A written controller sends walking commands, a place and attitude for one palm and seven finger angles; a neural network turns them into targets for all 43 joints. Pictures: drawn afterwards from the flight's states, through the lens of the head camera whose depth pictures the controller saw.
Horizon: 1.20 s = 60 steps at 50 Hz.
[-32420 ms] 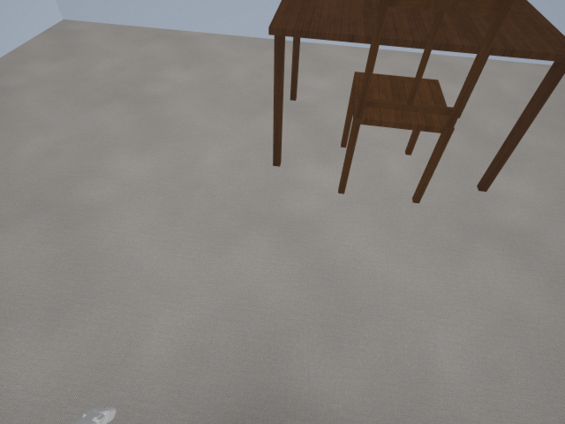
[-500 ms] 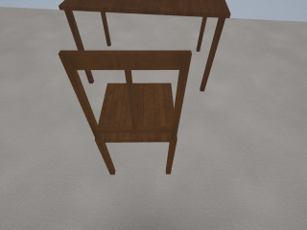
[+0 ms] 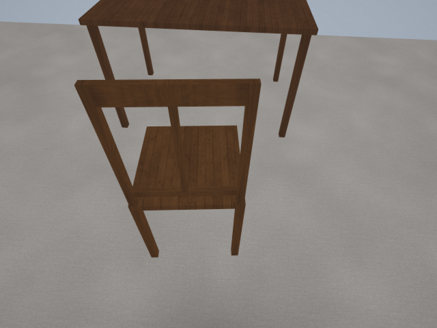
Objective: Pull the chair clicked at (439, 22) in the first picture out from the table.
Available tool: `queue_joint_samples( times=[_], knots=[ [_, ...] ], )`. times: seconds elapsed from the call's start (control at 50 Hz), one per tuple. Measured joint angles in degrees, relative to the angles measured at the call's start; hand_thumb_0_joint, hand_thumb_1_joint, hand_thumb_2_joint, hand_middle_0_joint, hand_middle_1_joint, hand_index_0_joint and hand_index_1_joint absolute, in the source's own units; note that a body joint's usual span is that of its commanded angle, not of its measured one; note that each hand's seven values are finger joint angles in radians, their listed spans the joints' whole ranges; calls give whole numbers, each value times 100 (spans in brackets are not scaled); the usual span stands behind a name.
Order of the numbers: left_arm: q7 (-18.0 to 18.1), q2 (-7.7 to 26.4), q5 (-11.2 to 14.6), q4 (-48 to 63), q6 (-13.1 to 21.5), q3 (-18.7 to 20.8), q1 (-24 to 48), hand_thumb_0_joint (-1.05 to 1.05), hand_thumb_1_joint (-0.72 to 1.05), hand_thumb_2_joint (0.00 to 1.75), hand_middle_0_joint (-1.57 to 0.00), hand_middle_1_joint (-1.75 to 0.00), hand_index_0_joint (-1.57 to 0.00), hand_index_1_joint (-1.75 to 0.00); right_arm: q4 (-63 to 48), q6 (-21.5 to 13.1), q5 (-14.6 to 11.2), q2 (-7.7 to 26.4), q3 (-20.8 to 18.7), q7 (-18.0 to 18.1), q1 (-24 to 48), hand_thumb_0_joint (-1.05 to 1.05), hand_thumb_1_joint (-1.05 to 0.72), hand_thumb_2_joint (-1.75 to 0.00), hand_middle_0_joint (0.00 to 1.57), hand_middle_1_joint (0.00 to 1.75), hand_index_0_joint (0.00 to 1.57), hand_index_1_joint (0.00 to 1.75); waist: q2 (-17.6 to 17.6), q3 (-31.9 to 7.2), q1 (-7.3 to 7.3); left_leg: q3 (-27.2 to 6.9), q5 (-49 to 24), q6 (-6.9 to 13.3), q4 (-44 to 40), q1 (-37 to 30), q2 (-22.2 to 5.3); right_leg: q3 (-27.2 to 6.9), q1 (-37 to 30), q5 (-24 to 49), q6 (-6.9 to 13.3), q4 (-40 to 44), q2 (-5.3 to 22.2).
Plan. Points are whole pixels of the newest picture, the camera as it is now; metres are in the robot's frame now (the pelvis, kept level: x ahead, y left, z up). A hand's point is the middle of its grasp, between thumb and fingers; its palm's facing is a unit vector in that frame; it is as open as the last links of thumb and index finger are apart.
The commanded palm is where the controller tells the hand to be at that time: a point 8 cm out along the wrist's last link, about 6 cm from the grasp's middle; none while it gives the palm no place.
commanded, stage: let the arm hang, fingers relaxed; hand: left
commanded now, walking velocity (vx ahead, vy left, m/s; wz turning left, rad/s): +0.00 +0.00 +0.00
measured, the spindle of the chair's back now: (179, 153) +0.57 +0.14 -0.07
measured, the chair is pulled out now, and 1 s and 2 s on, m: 0.74 0.74 0.74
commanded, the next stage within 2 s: look to check the result in 0.08 s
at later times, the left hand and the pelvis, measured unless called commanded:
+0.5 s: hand out of the picture -0.02 +0.15 -0.17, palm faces +0.04 -0.99 -0.16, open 7.4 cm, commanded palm none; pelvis +0.01 -0.01 +0.00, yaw +0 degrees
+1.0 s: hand out of the picture +0.00 +0.14 -0.17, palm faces +0.04 -0.99 -0.16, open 7.4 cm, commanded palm none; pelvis +0.01 -0.01 +0.00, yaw +0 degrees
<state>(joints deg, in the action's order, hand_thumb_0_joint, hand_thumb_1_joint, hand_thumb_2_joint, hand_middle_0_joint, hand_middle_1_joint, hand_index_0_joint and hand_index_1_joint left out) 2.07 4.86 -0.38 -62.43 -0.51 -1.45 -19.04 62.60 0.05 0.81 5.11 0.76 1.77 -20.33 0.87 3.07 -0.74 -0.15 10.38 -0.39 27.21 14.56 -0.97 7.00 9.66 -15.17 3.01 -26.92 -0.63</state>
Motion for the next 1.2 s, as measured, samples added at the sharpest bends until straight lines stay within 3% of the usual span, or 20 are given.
queue_joint_samples(
  times=[0.28, 1.2],
  knots=[
    [14, 140, 18, -14, 11, 84, -53, 0, 91, 89, -20, -30, -20, -30, 34, 8, -7, 66, -37, 30, 13, 0, -91, -90, 20, 30, 20, 30, 30, 122, 9, -44, -4, -30, -53, -33, -11, 41, -57, -1, 25, 77, -20],
    [6, 82, 31, 34, 34, 77, 19, 0, 91, 89, -20, -30, -20, -30, 72, -22, -32, 86, -16, 69, 117, 0, -91, -90, 20, 30, 20, 30, 19, 143, 22, -77, 45, -96, -146, -210, -42, 65, -242, -63, 78, 174, -62]
  ],
)
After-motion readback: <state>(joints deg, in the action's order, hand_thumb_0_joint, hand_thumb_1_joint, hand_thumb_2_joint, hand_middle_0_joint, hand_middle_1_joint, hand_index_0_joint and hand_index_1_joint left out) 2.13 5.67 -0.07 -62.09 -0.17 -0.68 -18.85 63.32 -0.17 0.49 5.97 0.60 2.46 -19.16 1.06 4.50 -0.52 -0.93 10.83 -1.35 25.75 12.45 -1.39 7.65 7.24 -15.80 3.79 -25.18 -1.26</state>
